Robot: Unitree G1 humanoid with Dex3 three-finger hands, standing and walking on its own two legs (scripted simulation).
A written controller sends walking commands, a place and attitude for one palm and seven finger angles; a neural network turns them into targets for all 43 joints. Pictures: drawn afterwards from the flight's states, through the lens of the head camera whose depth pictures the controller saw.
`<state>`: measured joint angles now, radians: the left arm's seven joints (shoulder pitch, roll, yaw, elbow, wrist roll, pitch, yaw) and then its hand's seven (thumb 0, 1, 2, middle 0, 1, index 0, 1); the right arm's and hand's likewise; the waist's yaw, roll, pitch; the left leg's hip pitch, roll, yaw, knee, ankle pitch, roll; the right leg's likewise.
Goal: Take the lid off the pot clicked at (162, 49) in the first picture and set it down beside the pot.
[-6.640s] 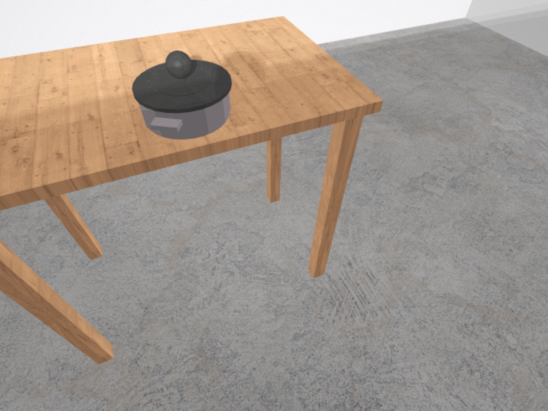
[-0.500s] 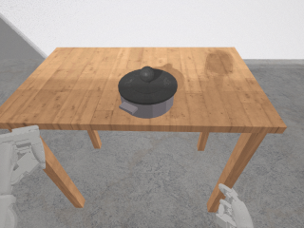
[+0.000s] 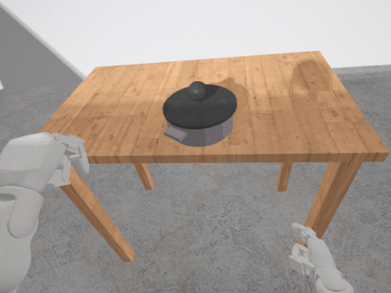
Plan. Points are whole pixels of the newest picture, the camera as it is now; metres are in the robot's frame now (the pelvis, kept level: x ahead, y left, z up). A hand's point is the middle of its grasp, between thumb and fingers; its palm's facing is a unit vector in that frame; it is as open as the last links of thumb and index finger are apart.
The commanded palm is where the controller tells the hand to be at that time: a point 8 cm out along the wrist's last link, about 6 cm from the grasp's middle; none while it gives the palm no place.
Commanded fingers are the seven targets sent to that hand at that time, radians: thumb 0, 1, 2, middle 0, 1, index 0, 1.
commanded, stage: reach forward and open the fingers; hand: left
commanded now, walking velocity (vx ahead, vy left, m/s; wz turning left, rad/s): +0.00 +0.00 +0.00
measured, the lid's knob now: (197, 91) +0.54 +0.08 +0.17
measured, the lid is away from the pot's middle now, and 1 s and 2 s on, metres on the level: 0.00 0.00 0.00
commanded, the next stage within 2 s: move the open hand above the knob in 1.22 s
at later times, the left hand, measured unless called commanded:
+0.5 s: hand (78, 144) +0.27 +0.24 +0.23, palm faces +0.00 +0.00 -1.00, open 8.7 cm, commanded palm +0.23 +0.24 +0.30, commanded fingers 0.00 -0.42 1.74 -0.91 -0.08 -0.91 -0.08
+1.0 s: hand (86, 120) +0.31 +0.24 +0.25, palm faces +0.02 +0.00 -1.00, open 9.9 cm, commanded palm +0.26 +0.24 +0.32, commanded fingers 0.00 -0.41 1.74 -0.89 -0.08 -0.89 -0.08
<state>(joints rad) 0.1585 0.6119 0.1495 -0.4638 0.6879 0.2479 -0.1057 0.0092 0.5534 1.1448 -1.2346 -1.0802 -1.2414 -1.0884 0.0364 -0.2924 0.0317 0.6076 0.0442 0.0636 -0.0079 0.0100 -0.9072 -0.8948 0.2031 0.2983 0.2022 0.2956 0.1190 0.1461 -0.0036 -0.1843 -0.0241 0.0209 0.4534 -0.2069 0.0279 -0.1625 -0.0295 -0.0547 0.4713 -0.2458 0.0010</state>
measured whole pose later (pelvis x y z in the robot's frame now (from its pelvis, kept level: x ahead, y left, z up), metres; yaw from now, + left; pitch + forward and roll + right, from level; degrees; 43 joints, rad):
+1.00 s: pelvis -0.02 +0.00 +0.00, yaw +0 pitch -3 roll +1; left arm -0.47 0.69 0.00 -0.03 0.78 0.21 -0.47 0.00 -0.41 1.74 -0.91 -0.08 -0.91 -0.09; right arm 0.09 -0.30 0.05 0.59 0.07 0.04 0.00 0.01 -0.91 -0.89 0.20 0.30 0.20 0.30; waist 0.07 0.14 0.00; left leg -0.24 -0.03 0.03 0.44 -0.16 0.03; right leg -0.23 -0.04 -0.04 0.49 -0.22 0.00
